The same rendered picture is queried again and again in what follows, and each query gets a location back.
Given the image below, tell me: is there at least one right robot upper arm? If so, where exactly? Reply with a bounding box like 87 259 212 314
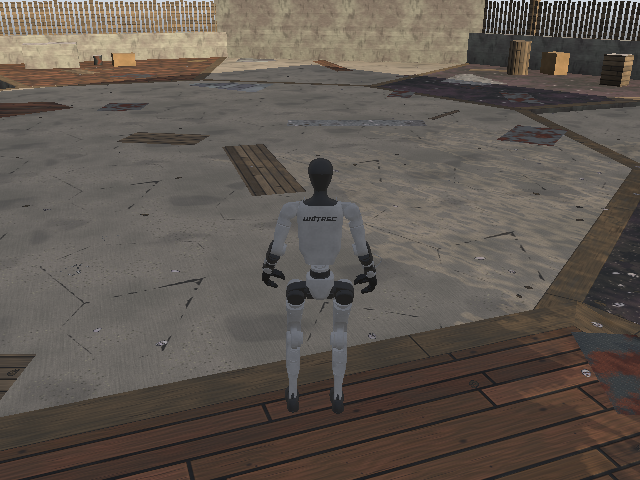
341 202 369 256

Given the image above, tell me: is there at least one right robot shin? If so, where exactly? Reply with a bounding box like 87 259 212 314
332 332 347 400

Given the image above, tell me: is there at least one left robot upper arm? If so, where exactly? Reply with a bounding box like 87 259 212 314
270 201 300 256

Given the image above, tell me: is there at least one robot right forearm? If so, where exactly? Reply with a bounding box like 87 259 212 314
358 241 376 278

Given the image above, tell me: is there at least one robot left forearm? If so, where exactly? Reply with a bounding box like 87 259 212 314
262 240 280 274

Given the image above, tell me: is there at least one left robot hand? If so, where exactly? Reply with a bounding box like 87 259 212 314
262 269 285 288

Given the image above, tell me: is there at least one right robot hand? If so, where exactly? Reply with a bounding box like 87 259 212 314
354 274 377 294

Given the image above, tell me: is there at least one left robot thigh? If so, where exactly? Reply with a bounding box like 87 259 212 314
286 279 307 349

